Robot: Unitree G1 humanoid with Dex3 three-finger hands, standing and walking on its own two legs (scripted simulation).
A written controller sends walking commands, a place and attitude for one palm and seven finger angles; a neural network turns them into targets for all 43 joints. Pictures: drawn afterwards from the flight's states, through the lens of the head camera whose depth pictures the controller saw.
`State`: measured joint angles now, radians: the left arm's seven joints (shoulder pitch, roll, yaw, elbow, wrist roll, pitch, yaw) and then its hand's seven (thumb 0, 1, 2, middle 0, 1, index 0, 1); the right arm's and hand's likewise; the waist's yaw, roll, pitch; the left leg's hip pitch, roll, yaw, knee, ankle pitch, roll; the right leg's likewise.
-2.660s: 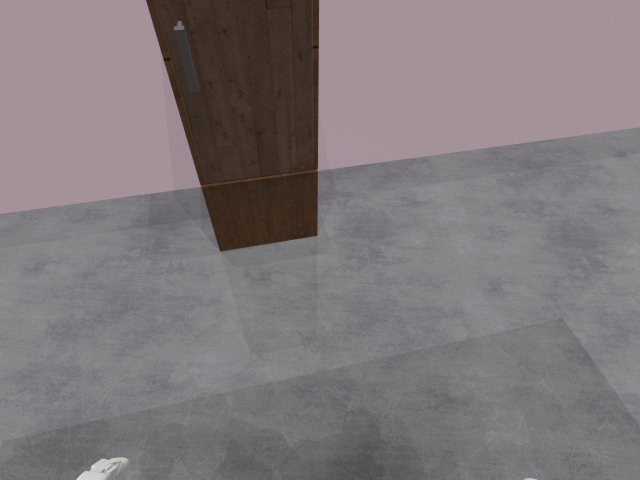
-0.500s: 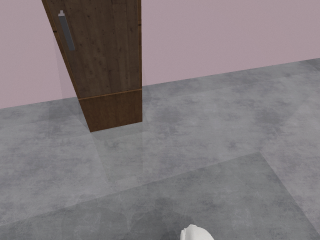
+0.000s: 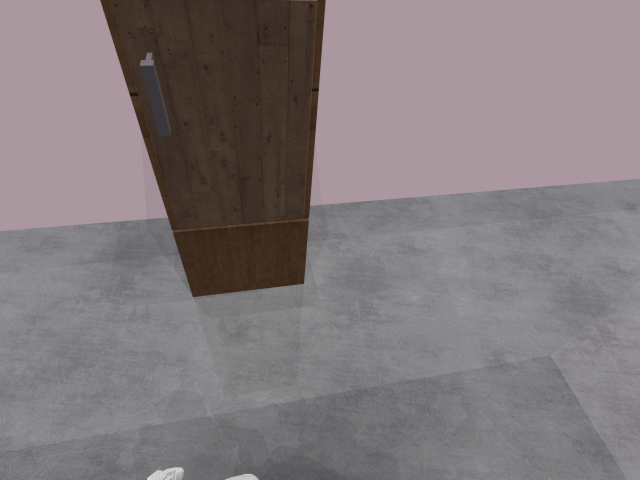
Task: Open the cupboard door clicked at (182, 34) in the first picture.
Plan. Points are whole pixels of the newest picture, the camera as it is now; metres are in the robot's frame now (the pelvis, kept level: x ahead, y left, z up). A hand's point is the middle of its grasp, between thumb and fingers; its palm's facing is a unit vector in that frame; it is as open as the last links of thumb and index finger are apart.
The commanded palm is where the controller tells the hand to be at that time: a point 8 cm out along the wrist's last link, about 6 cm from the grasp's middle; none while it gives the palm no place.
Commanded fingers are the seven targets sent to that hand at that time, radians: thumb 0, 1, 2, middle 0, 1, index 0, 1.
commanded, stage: turn to face it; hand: left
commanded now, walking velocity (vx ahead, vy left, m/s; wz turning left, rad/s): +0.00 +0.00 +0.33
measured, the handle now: (157, 95) +0.79 +0.36 +0.06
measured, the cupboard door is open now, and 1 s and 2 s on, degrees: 0 0 0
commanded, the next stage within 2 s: take the last steps up to it in 0.36 s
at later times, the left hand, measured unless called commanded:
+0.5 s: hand out of the picture +0.05 +0.17 -0.15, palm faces +0.17 -0.94 -0.28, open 7.4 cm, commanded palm none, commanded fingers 0.00 0.90 0.90 -0.20 -0.30 -0.20 -0.30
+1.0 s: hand out of the picture -0.02 +0.18 -0.16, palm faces +0.28 -0.95 -0.15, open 7.4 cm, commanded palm none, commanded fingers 0.00 0.90 0.90 -0.20 -0.30 -0.20 -0.30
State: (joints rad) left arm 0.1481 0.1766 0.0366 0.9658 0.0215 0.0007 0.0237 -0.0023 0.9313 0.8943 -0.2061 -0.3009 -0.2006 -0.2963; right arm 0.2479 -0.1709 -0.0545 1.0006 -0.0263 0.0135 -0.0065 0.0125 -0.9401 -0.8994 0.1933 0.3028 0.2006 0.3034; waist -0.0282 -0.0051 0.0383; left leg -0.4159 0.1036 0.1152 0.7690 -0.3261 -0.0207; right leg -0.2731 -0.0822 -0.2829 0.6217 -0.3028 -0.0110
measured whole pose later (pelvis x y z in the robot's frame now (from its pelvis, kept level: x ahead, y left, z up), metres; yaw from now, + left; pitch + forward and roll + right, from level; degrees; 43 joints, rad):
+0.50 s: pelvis +0.04 -0.03 +0.01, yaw +8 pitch -1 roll +1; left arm 0.25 0.18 0.03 0.99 0.02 0.00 0.02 0.01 0.91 0.89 -0.20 -0.30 -0.20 -0.30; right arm 0.19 -0.20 -0.06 1.01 -0.02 0.05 0.00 0.00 -0.91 -0.90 0.20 0.30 0.21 0.30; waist 0.01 0.05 0.06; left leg -0.37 0.00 0.01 0.74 -0.42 0.00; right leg -0.25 -0.05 -0.10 0.57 -0.29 -0.01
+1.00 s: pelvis +0.09 +0.02 +0.02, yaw +12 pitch -1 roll +0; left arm 0.40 0.18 0.05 1.15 0.03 0.01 -0.01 0.01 0.91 0.89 -0.20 -0.30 -0.20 -0.30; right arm 0.25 -0.15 -0.05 1.03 -0.03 -0.06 -0.02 -0.01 -0.94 -0.90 0.20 0.30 0.21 0.30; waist 0.02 -0.04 0.03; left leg -0.16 0.04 0.15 0.47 -0.30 0.02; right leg -0.40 -0.09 -0.10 1.00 -0.40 0.00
